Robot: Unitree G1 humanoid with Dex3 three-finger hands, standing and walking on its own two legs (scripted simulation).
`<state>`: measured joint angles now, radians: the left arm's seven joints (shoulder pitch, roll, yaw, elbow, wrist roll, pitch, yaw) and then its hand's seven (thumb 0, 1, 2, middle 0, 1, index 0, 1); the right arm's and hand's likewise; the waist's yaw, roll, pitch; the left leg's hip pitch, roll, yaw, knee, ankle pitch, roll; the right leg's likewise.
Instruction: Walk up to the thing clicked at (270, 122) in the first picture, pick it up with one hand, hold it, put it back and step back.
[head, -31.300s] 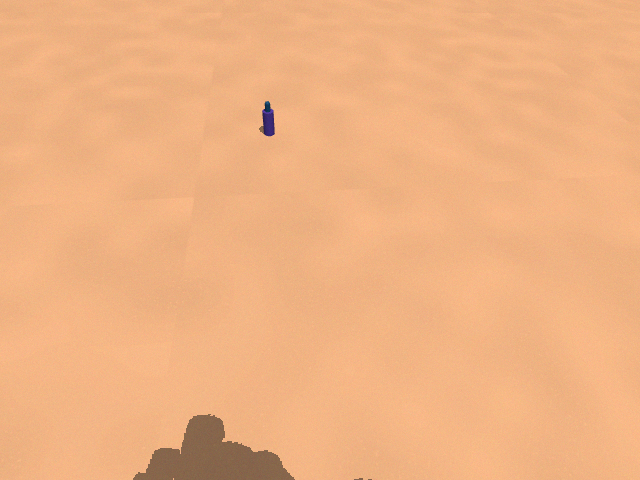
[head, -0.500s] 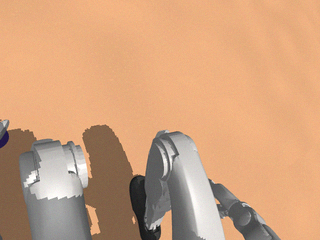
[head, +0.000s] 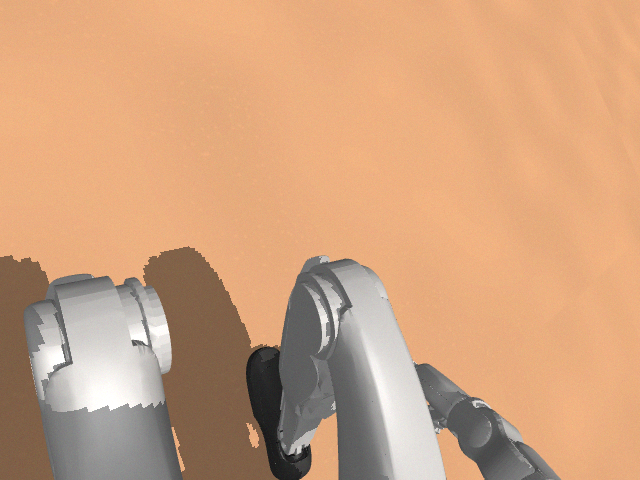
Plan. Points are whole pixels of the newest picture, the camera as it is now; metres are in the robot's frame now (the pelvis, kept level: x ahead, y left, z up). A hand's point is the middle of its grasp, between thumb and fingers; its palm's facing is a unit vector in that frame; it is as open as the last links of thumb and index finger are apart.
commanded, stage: open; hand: left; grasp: from the side
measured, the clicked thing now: out of the picture +0.37 +0.31 -0.17
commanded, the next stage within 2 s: withdraw in 0.44 s
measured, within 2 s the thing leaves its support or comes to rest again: rests again in 0.40 s
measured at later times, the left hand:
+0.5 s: hand out of the picture +0.38 +0.31 -0.15, palm faces +0.43 -0.90 +0.00, open 16.3 cm
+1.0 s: hand out of the picture +0.35 +0.37 -0.05, palm faces +0.41 -0.91 -0.06, open 17.7 cm
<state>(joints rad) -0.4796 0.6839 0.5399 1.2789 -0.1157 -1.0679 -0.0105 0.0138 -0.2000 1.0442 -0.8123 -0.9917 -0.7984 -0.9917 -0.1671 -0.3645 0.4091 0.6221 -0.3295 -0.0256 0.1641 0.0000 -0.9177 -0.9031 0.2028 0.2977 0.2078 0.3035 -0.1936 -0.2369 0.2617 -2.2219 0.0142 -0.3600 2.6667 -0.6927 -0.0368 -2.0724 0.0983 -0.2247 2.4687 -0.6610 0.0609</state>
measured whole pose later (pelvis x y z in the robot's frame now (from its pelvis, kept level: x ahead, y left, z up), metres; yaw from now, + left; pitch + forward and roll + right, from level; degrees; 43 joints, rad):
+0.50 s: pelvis +0.00 +0.00 +0.00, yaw -1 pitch +11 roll -16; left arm -0.50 0.71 0.52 1.31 -0.13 -1.11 -0.01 -0.01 -0.57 0.10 -0.33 -0.20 -0.33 -0.20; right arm -0.15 -0.37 0.43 0.60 -0.33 -0.02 0.18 0.00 -0.91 -0.90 0.20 0.30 0.21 0.30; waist -0.19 -0.25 0.26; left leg -2.22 0.02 -0.37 2.67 -0.68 -0.02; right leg -2.06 0.11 -0.23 2.46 -0.64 0.06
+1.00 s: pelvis +0.00 +0.00 +0.02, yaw +2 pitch +19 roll -14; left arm -0.41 0.66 0.50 0.92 -0.20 -0.83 -0.18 -0.01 -0.60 0.03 -0.07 -0.03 -0.08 -0.03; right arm -0.04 -0.33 0.28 0.64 -0.19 0.02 0.13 0.00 -0.90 -0.90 0.20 0.30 0.21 0.30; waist -0.10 -0.14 0.08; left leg -2.25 0.02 -0.29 2.57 -0.68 -0.01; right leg -2.09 0.07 -0.18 2.41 -0.68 0.04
